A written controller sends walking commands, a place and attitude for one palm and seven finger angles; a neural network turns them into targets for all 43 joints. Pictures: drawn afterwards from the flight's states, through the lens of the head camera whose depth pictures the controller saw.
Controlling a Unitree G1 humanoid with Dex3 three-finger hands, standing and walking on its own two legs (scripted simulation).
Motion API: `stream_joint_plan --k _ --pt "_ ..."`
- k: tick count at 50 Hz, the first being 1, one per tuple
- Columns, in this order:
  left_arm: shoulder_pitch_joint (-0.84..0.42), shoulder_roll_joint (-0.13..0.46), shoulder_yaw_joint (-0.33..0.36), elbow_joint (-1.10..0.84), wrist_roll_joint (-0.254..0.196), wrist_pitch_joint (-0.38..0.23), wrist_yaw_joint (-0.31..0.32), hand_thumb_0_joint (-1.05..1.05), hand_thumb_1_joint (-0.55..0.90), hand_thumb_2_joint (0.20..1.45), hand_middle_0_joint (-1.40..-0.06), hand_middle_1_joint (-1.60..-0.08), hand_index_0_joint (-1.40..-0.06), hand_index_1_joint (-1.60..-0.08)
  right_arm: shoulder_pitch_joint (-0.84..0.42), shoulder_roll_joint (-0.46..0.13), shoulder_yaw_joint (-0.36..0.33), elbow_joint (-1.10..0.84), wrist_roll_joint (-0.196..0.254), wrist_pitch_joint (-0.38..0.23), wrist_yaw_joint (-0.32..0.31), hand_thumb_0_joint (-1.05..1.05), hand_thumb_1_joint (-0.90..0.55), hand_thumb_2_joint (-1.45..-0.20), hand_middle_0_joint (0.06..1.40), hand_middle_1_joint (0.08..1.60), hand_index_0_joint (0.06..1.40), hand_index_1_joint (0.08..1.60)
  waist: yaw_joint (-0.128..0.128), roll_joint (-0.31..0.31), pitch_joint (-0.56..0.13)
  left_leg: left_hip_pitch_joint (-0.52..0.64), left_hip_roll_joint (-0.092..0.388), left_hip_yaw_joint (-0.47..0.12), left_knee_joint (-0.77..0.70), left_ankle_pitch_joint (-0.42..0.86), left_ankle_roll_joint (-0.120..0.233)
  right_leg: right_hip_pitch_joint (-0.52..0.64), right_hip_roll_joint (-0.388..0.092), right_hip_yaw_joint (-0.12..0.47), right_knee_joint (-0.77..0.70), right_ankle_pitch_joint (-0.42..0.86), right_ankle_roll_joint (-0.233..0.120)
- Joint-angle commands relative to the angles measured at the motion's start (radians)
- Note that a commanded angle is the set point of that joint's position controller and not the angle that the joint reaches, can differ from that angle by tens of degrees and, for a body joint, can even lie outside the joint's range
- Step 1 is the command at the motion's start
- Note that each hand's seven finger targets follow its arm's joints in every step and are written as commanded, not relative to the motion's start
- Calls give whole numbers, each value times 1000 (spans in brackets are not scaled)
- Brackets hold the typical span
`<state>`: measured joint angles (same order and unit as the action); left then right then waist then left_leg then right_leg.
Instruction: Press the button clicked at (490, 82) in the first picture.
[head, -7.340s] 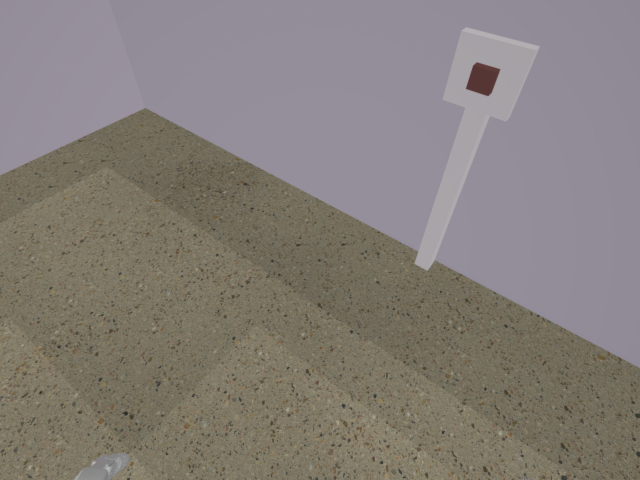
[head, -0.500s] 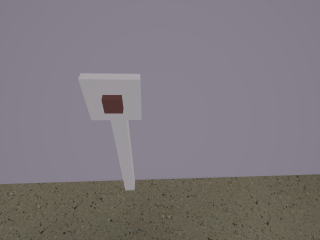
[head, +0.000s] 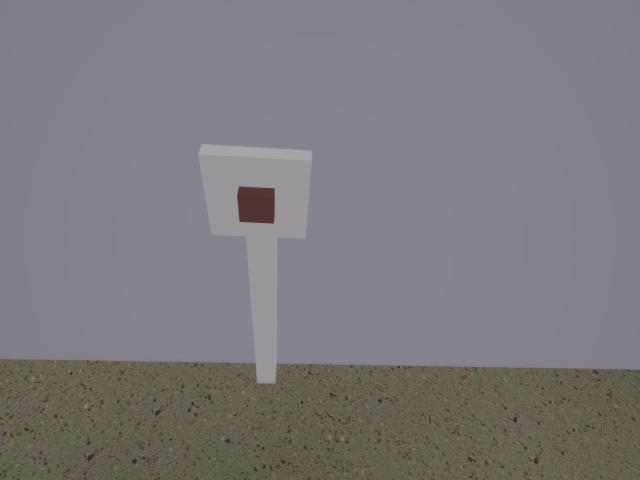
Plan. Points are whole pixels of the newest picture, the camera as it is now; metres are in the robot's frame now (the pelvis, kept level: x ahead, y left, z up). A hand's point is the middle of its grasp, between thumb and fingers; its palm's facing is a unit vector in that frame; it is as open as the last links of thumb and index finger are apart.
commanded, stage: come to a stop and stand still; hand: left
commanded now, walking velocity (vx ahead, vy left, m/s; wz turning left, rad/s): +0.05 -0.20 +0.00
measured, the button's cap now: (256, 204) +0.55 +0.14 +0.03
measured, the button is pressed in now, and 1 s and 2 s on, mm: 0 0 0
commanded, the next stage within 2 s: look again from close up in 1.04 s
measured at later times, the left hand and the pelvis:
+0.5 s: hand out of the picture +0.05 +0.14 -0.17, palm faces +0.05 -0.97 -0.23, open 7.2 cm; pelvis +0.04 -0.03 +0.00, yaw +0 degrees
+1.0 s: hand out of the picture -0.01 +0.08 -0.17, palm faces +0.09 -0.98 -0.15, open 7.3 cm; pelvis +0.03 -0.06 +0.00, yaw +1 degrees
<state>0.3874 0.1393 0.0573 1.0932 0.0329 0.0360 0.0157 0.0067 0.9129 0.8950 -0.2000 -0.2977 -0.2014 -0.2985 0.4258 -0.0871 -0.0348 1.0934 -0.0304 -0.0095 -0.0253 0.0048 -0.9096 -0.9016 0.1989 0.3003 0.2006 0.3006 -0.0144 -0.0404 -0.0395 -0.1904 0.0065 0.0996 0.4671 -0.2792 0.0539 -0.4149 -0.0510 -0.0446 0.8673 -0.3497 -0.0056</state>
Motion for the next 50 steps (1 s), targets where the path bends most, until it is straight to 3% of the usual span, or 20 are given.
stream_joint_plan --k 1,5,9,12,14,15,16,17,18,19,20,21,23,25,38,46,50 --pt "10 3 -6 -40 0 -29 -11 0 900 900 -200 -300 -200 -300 56 -95 5 -2 10 -41 -30 0 -900 -900 200 300 200 300 12 120 160 -12 243 -240 -319 95 48 -141 -20 30 102 115 16" --pt "-21 11 -7 -50 -4 -16 -6 0 900 900 -200 -300 -200 -300 111 -98 6 30 10 -42 -44 0 -900 -900 200 300 200 300 -4 132 113 97 268 -195 -241 431 81 -153 -17 26 62 91 31" --pt "-77 3 -14 -65 -11 -13 2 0 900 900 -200 -300 -200 -300 96 -88 8 45 6 -33 -43 0 -900 -900 200 300 200 300 -13 171 122 51 268 -170 -200 516 101 -53 -25 12 -91 51 33" --pt "-91 -9 -19 -58 -17 -26 8 0 900 900 -200 -300 -200 -300 77 -88 4 59 3 -25 -36 0 -900 -900 200 300 200 300 -14 189 118 11 249 -164 -152 481 94 75 -3 -20 -264 48 24" --pt "-36 -1 -18 -32 -18 -37 13 0 900 900 -200 -300 -200 -300 60 -81 3 58 10 -20 -34 0 -900 -900 200 300 200 300 14 132 110 -41 203 -145 -88 373 45 211 1 -21 -441 199 20" --pt "-5 20 -18 -15 -18 -46 18 0 900 900 -200 -300 -200 -300 67 -58 6 59 15 -21 -31 0 -900 -900 200 300 200 300 18 64 85 -95 161 -127 -55 264 8 309 -38 42 -485 294 7" --pt "17 40 -21 -1 -21 -54 24 0 900 900 -200 -300 -200 -300 67 -29 13 55 22 -21 -27 0 -900 -900 200 300 200 300 16 5 69 -152 118 -92 -49 108 -26 374 -115 115 -475 425 -23" --pt "20 59 -25 11 -23 -57 25 0 900 900 -200 -300 -200 -300 55 -11 18 52 24 -18 -23 0 -900 -900 200 300 200 300 13 -24 88 -154 77 -65 -70 -18 -43 346 -160 133 -472 473 -53" --pt "7 66 -27 6 -22 -54 26 0 900 900 -200 -300 -200 -300 52 -10 17 55 22 -14 -18 0 -900 -900 200 300 200 300 7 32 123 -141 62 -72 -84 -26 -44 308 -161 108 -464 480 -57" --pt "-2 60 -28 9 -23 -58 26 0 900 900 -200 -300 -200 -300 55 -10 15 61 19 -6 -19 0 -900 -900 200 300 200 300 1 -54 102 -99 70 -69 -88 4 -48 285 -126 112 -457 435 -60" --pt "-11 46 -31 10 -24 -60 27 0 900 900 -200 -300 -200 -300 56 -26 13 66 17 -2 -20 0 -900 -900 200 300 200 300 1 -89 97 -61 77 -64 -92 17 -49 253 -106 102 -480 368 -55" --pt "-23 42 -36 10 -25 -59 27 0 900 900 -200 -300 -200 -300 55 -32 13 72 16 -3 -19 0 -900 -900 200 300 200 300 0 -79 109 -40 82 -71 -101 50 -46 235 -98 88 -487 344 -49" --pt "-24 35 -40 9 -25 -58 29 0 900 900 -200 -300 -200 -300 44 -40 14 77 17 -9 -18 0 -900 -900 200 300 200 300 4 9 119 -21 102 -83 -126 138 -40 242 -71 68 -471 383 -38" --pt "-13 42 -40 14 -25 -60 30 0 900 900 -200 -300 -200 -300 30 -50 16 78 18 -10 -20 0 -900 -900 200 300 200 300 10 33 114 -15 106 -79 -129 158 -42 262 -71 67 -471 415 -34" --pt "24 46 -45 39 -22 -66 30 0 900 900 -200 -300 -200 -300 -15 -78 19 61 21 -3 -22 0 -900 -900 200 300 200 300 7 41 116 38 106 -72 -143 115 -48 245 -65 82 -540 346 -35" --pt "39 43 -40 41 -21 -67 30 0 900 900 -200 -300 -200 -300 -2 -74 22 61 17 2 -20 0 -900 -900 200 300 200 300 11 35 155 13 93 -64 -141 51 -49 207 -62 104 -597 156 -35" --pt "43 43 -36 38 -22 -68 30 0 900 900 -200 -300 -200 -300 11 -72 21 62 17 -2 -20 0 -900 -900 200 300 200 300 13 38 139 7 95 -66 -143 63 -47 224 -63 101 -592 168 -37"
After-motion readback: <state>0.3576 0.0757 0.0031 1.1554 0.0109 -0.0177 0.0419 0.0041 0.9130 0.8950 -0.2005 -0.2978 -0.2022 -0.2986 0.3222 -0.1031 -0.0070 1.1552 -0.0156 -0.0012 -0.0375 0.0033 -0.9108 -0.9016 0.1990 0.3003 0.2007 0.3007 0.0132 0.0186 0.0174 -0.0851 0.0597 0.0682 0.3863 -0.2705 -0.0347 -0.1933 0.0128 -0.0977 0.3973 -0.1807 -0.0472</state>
